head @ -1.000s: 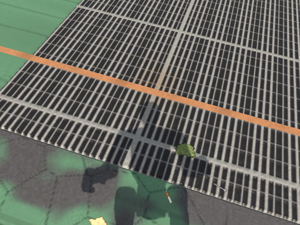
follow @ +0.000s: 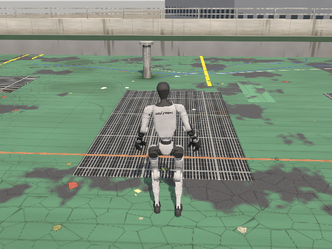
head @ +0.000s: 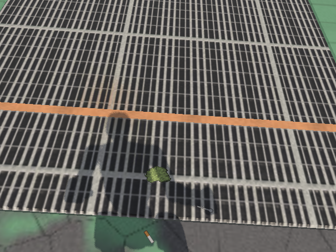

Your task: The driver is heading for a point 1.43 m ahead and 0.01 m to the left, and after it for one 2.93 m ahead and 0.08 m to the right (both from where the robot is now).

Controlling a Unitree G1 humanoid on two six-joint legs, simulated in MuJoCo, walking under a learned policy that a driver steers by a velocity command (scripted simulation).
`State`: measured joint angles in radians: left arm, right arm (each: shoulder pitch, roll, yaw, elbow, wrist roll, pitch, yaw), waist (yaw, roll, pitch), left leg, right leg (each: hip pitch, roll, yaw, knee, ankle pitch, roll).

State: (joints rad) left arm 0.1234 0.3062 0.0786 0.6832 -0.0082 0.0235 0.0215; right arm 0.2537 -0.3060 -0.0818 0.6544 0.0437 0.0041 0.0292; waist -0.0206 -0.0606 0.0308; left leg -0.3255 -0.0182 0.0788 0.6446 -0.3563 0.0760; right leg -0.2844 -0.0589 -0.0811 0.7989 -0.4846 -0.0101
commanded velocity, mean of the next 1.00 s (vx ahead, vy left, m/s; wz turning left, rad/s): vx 0.84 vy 0.00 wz -0.21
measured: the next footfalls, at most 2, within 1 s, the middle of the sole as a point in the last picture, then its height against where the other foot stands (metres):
right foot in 0.42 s outside the picture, level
left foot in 0.88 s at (122, 156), level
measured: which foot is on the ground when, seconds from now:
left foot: down 0.00-0.46, up 0.48-0.86, down 0.88-1.00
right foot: up 0.00-0.40, down 0.42-0.86, up 0.88-1.00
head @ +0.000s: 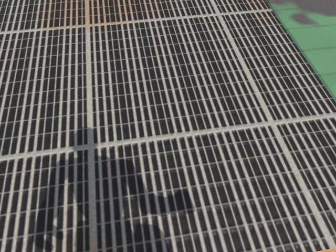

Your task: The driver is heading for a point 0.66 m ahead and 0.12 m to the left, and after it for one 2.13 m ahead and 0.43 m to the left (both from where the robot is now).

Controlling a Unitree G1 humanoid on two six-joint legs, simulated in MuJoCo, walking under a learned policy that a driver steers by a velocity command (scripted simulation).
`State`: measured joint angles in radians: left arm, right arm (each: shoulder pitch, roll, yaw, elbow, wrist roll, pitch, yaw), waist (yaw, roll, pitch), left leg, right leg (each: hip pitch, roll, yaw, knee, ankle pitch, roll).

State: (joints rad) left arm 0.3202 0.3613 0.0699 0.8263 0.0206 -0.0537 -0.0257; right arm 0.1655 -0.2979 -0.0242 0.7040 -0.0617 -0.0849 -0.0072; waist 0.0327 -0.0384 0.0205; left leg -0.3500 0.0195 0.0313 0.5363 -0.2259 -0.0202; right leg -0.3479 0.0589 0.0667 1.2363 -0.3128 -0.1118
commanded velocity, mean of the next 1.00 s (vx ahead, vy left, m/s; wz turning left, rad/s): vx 1.00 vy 0.00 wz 0.39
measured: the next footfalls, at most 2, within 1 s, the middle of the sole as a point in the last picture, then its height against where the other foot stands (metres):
right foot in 0.28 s outside the picture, level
left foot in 0.72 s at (147, 167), level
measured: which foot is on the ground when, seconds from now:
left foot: down 0.00-0.28, up 0.30-0.70, down 0.72-1.00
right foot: up 0.00-0.26, down 0.28-0.72, up 0.74-1.00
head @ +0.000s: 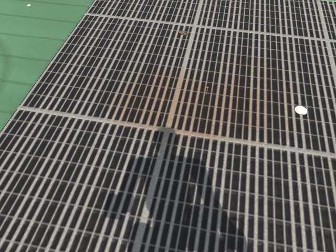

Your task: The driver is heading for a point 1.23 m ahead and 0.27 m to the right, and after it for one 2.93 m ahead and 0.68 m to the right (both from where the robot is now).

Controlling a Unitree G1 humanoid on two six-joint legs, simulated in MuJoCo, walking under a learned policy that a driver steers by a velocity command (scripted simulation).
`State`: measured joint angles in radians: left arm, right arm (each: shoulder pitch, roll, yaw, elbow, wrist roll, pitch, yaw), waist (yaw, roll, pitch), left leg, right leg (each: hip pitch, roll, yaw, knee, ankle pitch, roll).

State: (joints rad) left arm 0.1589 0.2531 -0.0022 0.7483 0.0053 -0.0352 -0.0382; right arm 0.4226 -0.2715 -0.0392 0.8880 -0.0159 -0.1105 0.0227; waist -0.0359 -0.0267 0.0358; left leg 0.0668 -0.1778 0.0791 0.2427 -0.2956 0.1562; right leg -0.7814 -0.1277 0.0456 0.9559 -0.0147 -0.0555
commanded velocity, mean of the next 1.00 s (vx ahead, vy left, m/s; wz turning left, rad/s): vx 1.00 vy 0.00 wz -0.31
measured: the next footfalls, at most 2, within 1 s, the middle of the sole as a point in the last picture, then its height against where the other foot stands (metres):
right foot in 0.18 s outside the picture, level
left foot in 0.60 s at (178, 179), level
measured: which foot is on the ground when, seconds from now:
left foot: down 0.00-0.18, up 0.20-0.58, down 0.60-1.00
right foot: up 0.00-0.16, down 0.18-0.62, up 0.64-0.98, down 1.00-1.00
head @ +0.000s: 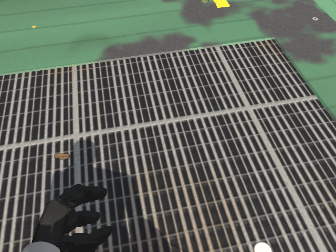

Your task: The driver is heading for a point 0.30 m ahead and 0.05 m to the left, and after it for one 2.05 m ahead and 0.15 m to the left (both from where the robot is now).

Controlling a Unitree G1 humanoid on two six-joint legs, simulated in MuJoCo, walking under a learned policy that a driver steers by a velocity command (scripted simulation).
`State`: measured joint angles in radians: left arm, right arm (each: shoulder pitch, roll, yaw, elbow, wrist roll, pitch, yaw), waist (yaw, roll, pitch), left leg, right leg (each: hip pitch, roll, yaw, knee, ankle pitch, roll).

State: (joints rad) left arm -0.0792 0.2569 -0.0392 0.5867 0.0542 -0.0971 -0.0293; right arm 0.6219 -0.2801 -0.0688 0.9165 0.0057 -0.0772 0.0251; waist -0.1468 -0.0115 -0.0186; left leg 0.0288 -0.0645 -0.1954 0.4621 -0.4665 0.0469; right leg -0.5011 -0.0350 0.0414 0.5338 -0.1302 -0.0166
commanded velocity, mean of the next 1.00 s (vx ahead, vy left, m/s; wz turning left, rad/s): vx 1.00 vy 0.00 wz -0.02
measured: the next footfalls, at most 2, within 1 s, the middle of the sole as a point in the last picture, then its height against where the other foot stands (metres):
left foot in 0.42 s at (116, 246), level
right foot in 0.88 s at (119, 151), level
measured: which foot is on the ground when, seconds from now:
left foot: down 0.00-0.00, up 0.02-0.40, down 0.42-0.88, up 0.90-1.00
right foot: down 0.00-0.42, up 0.44-0.86, down 0.88-1.00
